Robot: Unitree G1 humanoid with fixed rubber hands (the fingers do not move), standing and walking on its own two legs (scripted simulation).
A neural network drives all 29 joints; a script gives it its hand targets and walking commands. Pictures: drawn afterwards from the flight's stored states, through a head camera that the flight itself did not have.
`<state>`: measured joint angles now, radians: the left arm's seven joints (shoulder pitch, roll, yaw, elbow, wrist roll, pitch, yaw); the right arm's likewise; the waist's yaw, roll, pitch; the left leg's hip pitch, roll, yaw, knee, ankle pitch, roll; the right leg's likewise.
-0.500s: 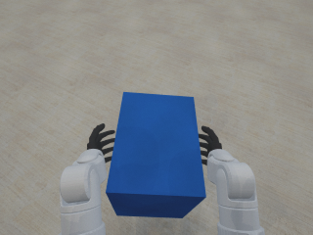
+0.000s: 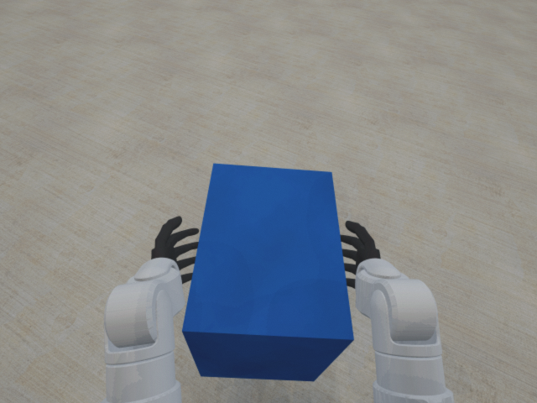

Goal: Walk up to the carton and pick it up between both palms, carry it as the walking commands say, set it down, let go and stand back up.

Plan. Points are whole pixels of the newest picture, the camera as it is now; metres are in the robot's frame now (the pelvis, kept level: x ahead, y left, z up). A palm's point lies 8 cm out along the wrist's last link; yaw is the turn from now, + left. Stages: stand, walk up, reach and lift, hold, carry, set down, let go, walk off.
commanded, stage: carry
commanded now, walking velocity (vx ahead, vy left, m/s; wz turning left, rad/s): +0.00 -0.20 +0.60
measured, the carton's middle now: (265, 275) +0.31 +0.02 +0.03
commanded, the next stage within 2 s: none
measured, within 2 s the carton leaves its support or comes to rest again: neither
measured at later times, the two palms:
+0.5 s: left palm (144, 307) +0.24 +0.18 +0.06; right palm (342, 273) +0.29 -0.09 +0.08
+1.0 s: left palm (165, 294) +0.25 +0.15 +0.09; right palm (347, 249) +0.34 -0.11 +0.07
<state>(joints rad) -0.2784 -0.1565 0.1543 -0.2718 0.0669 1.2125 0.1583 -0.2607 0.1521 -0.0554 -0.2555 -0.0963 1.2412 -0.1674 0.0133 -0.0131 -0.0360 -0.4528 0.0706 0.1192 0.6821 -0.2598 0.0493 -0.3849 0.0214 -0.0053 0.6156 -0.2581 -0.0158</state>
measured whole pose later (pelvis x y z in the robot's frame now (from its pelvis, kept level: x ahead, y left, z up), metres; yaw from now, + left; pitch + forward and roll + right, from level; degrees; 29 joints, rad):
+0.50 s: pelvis -0.01 -0.02 +0.00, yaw +11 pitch +4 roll -5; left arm -0.29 -0.16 0.15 -0.23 0.07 1.22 0.18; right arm -0.26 0.15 -0.08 -0.22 -0.10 1.24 -0.16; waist 0.00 -0.02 -0.04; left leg -0.47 0.04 0.04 0.76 -0.37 0.07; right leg -0.47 0.00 -0.15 0.81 -0.44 -0.02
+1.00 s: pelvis +0.02 -0.09 +0.01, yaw +21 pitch +6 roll -1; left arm -0.31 -0.17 0.15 -0.33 0.06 1.20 0.18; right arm -0.28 0.16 -0.08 -0.30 -0.09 1.21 -0.15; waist 0.00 0.03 0.04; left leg -0.51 -0.01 -0.07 0.84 -0.44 0.00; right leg -0.27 0.00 -0.07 0.53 -0.36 -0.01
